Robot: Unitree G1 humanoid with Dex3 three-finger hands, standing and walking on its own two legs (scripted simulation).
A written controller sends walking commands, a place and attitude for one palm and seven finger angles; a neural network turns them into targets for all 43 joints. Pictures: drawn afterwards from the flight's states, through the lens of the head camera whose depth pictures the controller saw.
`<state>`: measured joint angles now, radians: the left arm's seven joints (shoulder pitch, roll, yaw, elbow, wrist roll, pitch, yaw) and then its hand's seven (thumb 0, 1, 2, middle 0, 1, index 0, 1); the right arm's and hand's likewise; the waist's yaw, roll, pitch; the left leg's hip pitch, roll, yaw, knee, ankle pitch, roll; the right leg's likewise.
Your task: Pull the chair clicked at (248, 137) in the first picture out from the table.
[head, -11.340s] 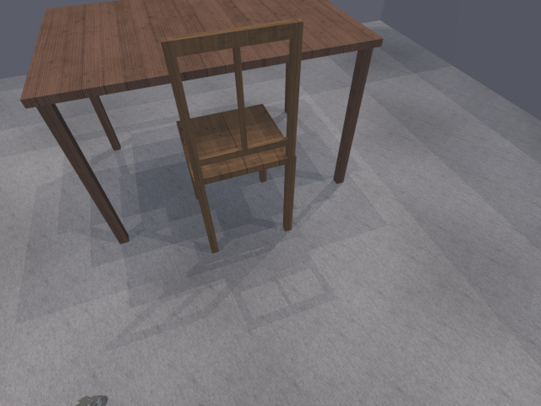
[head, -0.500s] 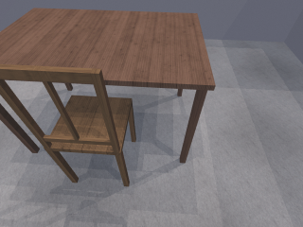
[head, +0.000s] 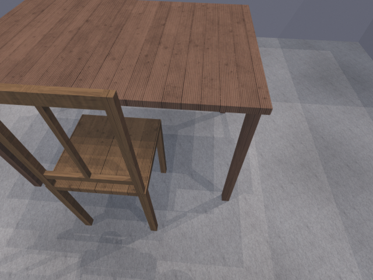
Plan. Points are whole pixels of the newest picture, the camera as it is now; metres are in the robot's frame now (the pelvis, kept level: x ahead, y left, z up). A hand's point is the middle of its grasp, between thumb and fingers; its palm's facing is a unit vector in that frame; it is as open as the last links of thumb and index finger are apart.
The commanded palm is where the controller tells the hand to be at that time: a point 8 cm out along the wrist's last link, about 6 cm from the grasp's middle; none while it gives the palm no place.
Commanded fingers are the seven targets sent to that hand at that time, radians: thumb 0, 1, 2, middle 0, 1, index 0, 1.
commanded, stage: come to a stop and stand still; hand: left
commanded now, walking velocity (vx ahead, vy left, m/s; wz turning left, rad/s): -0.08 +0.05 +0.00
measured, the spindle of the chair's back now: (68, 146) +0.45 +0.37 -0.06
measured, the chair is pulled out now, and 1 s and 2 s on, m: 0.00 0.00 0.00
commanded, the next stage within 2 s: look again from close up in 0.70 s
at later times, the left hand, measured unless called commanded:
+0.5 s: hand out of the picture -0.01 +0.16 -0.17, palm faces +0.04 -0.98 -0.19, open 7.2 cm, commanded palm none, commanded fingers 0.00 0.90 0.90 -0.20 -0.30 -0.20 -0.30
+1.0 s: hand out of the picture -0.05 +0.16 -0.17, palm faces +0.01 -0.98 -0.18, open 7.4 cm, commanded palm none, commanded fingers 0.00 0.90 0.90 -0.20 -0.30 -0.20 -0.30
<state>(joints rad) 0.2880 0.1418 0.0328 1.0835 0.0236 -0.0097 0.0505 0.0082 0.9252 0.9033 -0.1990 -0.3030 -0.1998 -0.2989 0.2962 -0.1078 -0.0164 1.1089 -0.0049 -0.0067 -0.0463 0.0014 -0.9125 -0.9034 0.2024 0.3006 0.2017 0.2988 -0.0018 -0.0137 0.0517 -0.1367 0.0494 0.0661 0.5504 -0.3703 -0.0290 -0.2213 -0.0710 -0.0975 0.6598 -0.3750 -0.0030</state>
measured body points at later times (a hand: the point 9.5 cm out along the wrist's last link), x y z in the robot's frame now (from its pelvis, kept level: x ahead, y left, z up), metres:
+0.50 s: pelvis -0.02 -0.01 +0.01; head -0.01 -0.01 +0.46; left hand -0.01 +0.22 -0.15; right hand -0.01 -0.24 -0.15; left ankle -0.05 +0.12 -0.73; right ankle -0.02 -0.11 -0.73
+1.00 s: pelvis -0.03 +0.00 +0.00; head -0.03 -0.01 +0.45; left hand -0.05 +0.21 -0.15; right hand -0.05 -0.20 -0.16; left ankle -0.05 +0.12 -0.73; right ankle -0.02 -0.11 -0.73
